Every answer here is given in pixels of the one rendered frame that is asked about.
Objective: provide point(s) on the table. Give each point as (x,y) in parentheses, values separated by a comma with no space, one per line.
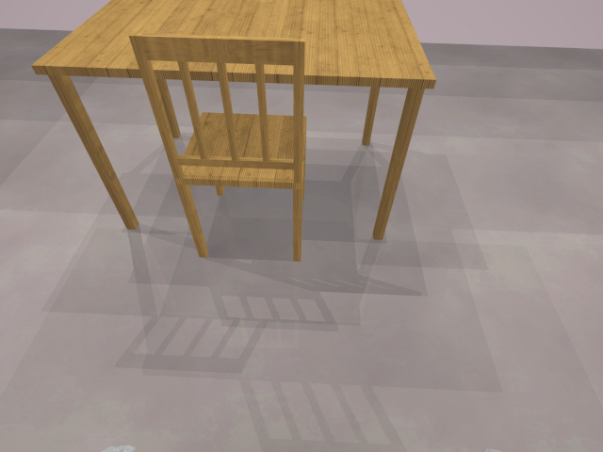
(362,43)

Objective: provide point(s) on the chair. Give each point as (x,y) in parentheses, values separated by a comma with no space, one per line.
(228,149)

